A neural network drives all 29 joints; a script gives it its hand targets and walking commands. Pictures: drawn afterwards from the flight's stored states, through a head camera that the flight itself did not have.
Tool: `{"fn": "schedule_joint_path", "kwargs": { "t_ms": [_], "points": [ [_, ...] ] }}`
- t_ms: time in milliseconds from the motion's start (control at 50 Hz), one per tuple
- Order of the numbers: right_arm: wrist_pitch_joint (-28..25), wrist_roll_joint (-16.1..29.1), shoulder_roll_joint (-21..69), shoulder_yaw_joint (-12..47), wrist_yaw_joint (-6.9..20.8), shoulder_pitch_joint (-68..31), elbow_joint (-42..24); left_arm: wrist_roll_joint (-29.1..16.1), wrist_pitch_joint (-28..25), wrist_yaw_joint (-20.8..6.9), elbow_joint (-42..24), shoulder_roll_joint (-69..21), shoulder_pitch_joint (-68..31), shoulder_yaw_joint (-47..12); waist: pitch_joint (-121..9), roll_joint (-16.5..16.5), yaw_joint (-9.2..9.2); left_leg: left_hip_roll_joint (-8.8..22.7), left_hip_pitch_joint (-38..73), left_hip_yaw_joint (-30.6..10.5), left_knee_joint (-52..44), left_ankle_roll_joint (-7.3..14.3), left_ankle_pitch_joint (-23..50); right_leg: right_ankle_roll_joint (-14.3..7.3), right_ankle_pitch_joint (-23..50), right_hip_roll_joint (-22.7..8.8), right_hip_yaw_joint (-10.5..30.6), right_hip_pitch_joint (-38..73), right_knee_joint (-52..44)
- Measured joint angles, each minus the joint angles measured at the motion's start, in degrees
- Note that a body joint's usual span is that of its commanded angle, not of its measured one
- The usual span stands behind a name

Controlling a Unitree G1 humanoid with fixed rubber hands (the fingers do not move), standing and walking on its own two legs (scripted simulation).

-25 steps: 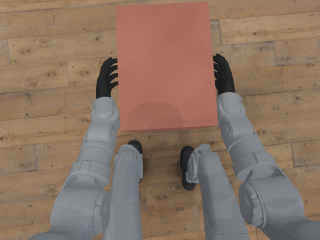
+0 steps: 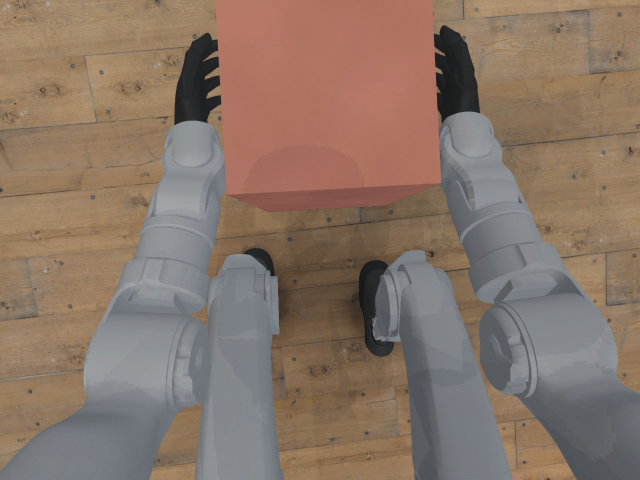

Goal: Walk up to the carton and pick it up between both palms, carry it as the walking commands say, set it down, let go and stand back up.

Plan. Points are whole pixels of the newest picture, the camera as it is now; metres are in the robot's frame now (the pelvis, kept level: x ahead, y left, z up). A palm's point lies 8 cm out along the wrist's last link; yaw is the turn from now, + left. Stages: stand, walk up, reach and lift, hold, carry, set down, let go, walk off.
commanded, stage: set down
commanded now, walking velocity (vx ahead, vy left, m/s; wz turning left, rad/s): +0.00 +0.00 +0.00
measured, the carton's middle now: (323, 100) +0.50 +0.01 -0.25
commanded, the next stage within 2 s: none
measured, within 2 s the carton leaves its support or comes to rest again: neither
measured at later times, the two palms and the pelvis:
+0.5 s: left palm (204, 92) +0.51 +0.16 -0.23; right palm (438, 86) +0.51 -0.12 -0.22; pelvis -0.04 -0.01 -0.08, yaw -1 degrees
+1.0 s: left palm (222, 95) +0.52 +0.15 -0.31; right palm (423, 91) +0.53 -0.13 -0.30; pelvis -0.02 -0.01 -0.12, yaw -1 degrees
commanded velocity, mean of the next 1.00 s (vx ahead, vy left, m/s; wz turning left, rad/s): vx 0.00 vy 0.00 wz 0.00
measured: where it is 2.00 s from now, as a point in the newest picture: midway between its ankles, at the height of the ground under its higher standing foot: (319, 318)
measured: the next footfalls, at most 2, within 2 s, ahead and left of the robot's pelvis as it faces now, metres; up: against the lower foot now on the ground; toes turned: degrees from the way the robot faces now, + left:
none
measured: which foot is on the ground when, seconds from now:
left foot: down 0.00-1.00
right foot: down 0.00-1.00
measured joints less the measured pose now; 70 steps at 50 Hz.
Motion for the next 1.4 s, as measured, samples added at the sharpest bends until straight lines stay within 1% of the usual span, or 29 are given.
{"fn": "schedule_joint_path", "kwargs": {
  "t_ms": [80,140,180,260,320,360,400,440,480,520,600,660,700,720,740,760,780,820,840,880,920,980,1020,1060,1160,1220,1280,1300,1400],
  "points": [
    [2.02,0.11,-1.17,-0.11,0.00,-4.76,-1.44,-0.20,0.19,0.01,-0.02,1.63,-4.07,0.08,6.22,-0.04,0.00,-0.68,-0.02,-0.46,2.83,-0.68,-0.21,0.01,-0.75,0.00,0.00,-0.05,3.35],
    [4.48,1.70,-2.44,-0.22,-0.30,-8.66,-4.60,-1.68,0.78,-0.04,-0.74,3.10,-8.33,0.09,12.52,0.06,0.53,-0.90,0.23,-0.72,5.17,-1.00,-0.15,0.01,-0.85,0.46,0.22,0.00,5.98],
    [5.43,1.85,-3.47,-0.34,-0.42,-12.24,-5.54,-2.63,1.14,-0.02,-1.21,4.34,-11.80,0.10,17.23,0.08,0.78,-1.03,0.28,-0.76,6.64,-1.31,0.13,0.01,-0.69,0.52,0.29,-0.15,7.77],
    [8.55,2.41,-3.52,-0.37,-0.89,-12.97,-5.27,-4.13,4.99,-0.63,-1.14,4.87,-12.96,0.07,17.52,0.06,1.02,-1.34,-2.52,-0.89,9.88,-2.12,0.23,0.01,-0.84,0.53,0.29,-3.23,11.57],
    [10.74,2.83,-3.34,-0.36,-1.29,-12.42,-5.47,-4.56,7.83,-1.19,-1.18,4.95,-13.19,0.07,17.32,0.19,1.03,-1.34,-2.51,-0.95,11.62,-2.17,0.02,0.01,-1.07,0.71,0.30,-3.30,13.34],
    [11.42,2.83,-3.47,-0.53,-1.44,-13.23,-5.02,-4.56,8.61,-1.66,-0.24,5.34,-14.49,0.10,17.19,0.24,1.03,-1.25,-2.52,-1.00,12.43,-2.17,0.04,0.01,-0.86,0.91,0.30,-3.34,14.04],
    [11.98,2.84,-3.52,-1.74,-1.41,-15.53,-2.92,-4.57,8.78,-2.36,2.77,5.48,-17.10,1.61,17.06,0.21,1.05,-1.19,-2.60,-1.04,13.23,-2.17,0.05,0.01,-0.63,1.12,0.31,-3.45,14.70],
    [12.08,2.84,-3.33,-3.89,-1.07,-18.68,0.21,-4.58,8.90,-3.24,5.74,5.53,-19.97,4.59,16.91,-0.08,1.06,-1.18,-3.04,-1.09,14.07,-2.17,-0.05,0.01,-0.47,1.41,0.36,-3.94,15.36],
    [11.93,1.59,-2.62,-6.61,-0.47,-21.23,3.26,-4.01,9.29,-4.25,7.81,5.63,-21.86,7.73,15.60,-0.74,1.06,-1.21,-4.60,-1.09,14.91,-2.17,-0.28,0.01,-0.31,1.84,0.52,-5.67,16.01],
    [11.83,-0.51,-1.90,-8.74,0.30,-22.06,4.56,-2.26,9.53,-5.25,8.47,5.48,-22.23,9.84,13.11,-1.09,1.06,-1.39,-7.30,-1.19,15.70,-2.16,-0.35,0.01,-0.29,2.07,0.55,-8.39,16.65],
    [11.82,-3.37,-1.33,-11.21,2.58,-21.90,4.52,0.54,9.58,-6.80,8.47,4.93,-22.13,12.46,9.70,-1.28,1.14,-1.60,-12.41,-1.13,16.89,-2.17,-0.60,0.01,-0.85,2.06,0.64,-13.31,17.74],
    [11.95,-3.60,-1.49,-11.31,3.27,-21.58,2.82,0.87,9.31,-6.88,8.12,4.64,-22.18,12.52,11.32,-0.88,1.27,-1.91,-13.78,-1.05,17.51,-2.16,-1.13,0.06,-1.68,1.80,0.70,-14.40,18.34],
    [11.96,-3.62,-1.43,-11.32,3.14,-21.20,-0.08,0.88,9.09,-6.76,6.08,4.31,-22.05,12.30,14.17,-0.87,1.36,-1.96,-13.78,-0.88,18.03,-2.17,-1.65,0.07,-2.26,1.78,0.86,-14.39,18.94],
    [11.81,-3.61,-1.60,-11.31,3.55,-20.46,-3.46,0.89,9.00,-6.92,4.62,4.37,-22.37,11.14,15.84,-0.72,1.41,-2.11,-13.78,-0.92,18.37,-2.19,-1.78,0.07,-2.34,1.79,0.89,-14.40,19.33],
    [11.80,-3.60,-1.94,-11.30,4.58,-19.77,-6.57,0.46,9.52,-6.85,4.36,5.42,-23.78,8.93,17.36,-0.21,1.44,-2.48,-13.80,-1.06,18.73,-2.24,-1.77,0.07,-2.21,1.79,0.93,-14.45,19.84],
    [11.68,-3.56,-2.12,-10.72,4.88,-20.04,-6.55,0.05,10.40,-6.59,3.79,6.25,-24.50,7.09,17.56,0.08,1.31,-2.71,-14.37,-1.26,19.22,-2.30,-1.73,0.39,-2.65,1.90,0.93,-14.72,20.18],
    [11.94,-3.56,-2.38,-9.93,4.71,-20.65,-5.61,-0.32,11.21,-5.33,3.27,6.72,-24.72,5.72,17.48,0.08,1.06,-2.83,-14.70,-1.34,19.92,-2.38,-1.82,0.73,-3.08,1.92,0.93,-14.99,20.87],
    [13.07,-3.55,-2.78,-8.40,3.85,-20.85,-6.26,-0.51,11.75,-2.88,3.13,6.60,-24.81,4.24,17.32,0.02,0.97,-2.92,-14.72,-1.35,21.52,-2.48,-2.39,0.89,-3.78,1.98,0.93,-15.08,22.62],
    [13.30,-3.55,-2.74,-8.34,3.50,-21.00,-6.69,-0.52,11.62,-2.25,3.12,6.41,-24.79,4.13,17.23,0.02,0.97,-2.95,-14.65,-1.36,22.13,-2.48,-2.65,0.89,-4.00,2.01,0.93,-15.10,23.32],
    [13.45,-3.53,-2.80,-8.32,3.35,-21.62,-6.58,-0.54,11.41,-2.04,3.13,6.50,-24.79,4.13,17.10,-0.03,0.97,-2.96,-14.61,-1.37,22.93,-2.48,-2.88,0.89,-4.11,2.11,0.93,-15.22,24.27],
    [13.39,-3.53,-2.79,-8.32,3.38,-22.07,-5.69,-0.54,11.47,-2.08,3.36,6.65,-24.69,4.13,16.99,-0.07,0.97,-2.94,-14.61,-1.39,23.42,-2.48,-2.90,0.89,-4.00,2.21,0.93,-15.38,24.86],
    [13.05,-3.53,-2.61,-8.42,3.49,-22.30,-2.27,-0.55,11.93,-2.21,5.22,6.74,-24.07,4.23,16.89,-0.07,0.98,-2.80,-14.61,-1.37,23.82,-2.48,-2.91,0.89,-3.77,2.42,0.98,-15.56,25.28],
    [13.11,-3.53,-2.26,-8.43,3.49,-21.42,-1.16,-0.55,12.16,-2.98,6.80,6.86,-23.66,4.36,16.90,-0.07,1.05,-2.75,-14.62,-1.29,23.93,-2.48,-2.91,0.89,-3.70,2.50,1.08,-15.67,25.47],
    [13.10,-3.53,-2.22,-8.44,3.52,-20.94,-1.20,-0.52,12.02,-4.14,6.94,7.08,-23.57,4.40,16.89,-0.13,1.07,-2.71,-14.62,-1.30,24.07,-2.48,-2.85,0.89,-3.66,2.60,1.09,-15.70,25.57],
    [13.29,-3.54,-2.08,-8.45,3.22,-21.74,-2.61,-0.51,11.37,-3.18,6.93,7.12,-24.14,4.40,16.98,-0.64,1.08,-2.70,-14.71,-1.22,24.90,-2.48,-2.86,0.89,-3.63,2.76,1.19,-15.78,26.34],
    [13.24,-3.53,-2.33,-8.44,3.19,-23.13,-0.31,-0.52,11.35,-3.23,8.21,7.30,-24.34,4.71,16.87,-0.83,1.08,-2.70,-15.09,-1.18,25.10,-2.48,-2.88,0.89,-3.60,2.81,1.24,-16.08,26.44],
    [12.53,-3.54,-2.45,-8.81,3.55,-22.76,0.17,-0.50,10.90,-5.50,8.59,7.77,-24.33,4.76,16.85,-1.19,1.16,-2.70,-15.37,-1.14,25.19,-2.48,-2.88,0.89,-3.60,2.85,1.30,-16.33,26.48],
    [12.26,-3.54,-2.46,-8.99,3.73,-22.49,0.16,-0.49,10.80,-5.86,8.60,7.78,-24.33,4.77,16.85,-1.21,1.16,-2.72,-15.38,-1.12,25.23,-2.48,-2.88,0.89,-3.60,2.85,1.32,-16.33,26.52],
    [11.67,-3.54,-2.57,-9.16,3.98,-21.92,0.38,-0.48,10.90,-6.11,8.60,7.75,-24.60,4.81,16.84,-1.06,1.16,-2.75,-15.70,-1.04,25.53,-2.48,-2.79,0.89,-3.55,2.90,1.41,-16.65,26.83]
  ]
}}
